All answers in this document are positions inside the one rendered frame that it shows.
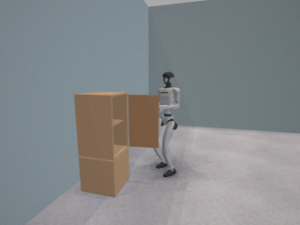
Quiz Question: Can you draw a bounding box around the robot left forearm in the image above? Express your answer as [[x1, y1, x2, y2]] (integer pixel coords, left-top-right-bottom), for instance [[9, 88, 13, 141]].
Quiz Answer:
[[162, 104, 180, 111]]

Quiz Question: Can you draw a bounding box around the robot right upper arm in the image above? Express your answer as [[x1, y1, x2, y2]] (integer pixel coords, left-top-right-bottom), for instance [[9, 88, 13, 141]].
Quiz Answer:
[[157, 88, 161, 105]]

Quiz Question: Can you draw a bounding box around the cupboard door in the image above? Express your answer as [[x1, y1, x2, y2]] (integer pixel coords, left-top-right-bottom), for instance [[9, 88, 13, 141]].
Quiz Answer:
[[127, 95, 159, 148]]

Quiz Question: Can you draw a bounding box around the left robot thigh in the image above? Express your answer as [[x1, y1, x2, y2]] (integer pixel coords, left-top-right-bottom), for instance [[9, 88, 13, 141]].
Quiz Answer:
[[161, 119, 178, 154]]

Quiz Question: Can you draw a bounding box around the left robot hand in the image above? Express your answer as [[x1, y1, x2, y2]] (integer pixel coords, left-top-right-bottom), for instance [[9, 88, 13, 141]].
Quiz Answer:
[[158, 105, 164, 113]]

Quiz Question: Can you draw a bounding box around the right robot shin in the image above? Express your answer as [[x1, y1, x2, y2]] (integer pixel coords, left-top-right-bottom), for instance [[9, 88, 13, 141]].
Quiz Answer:
[[153, 147, 166, 163]]

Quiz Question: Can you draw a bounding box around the robot left upper arm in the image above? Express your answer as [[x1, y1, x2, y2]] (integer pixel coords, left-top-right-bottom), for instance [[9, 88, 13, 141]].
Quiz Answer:
[[172, 87, 181, 106]]

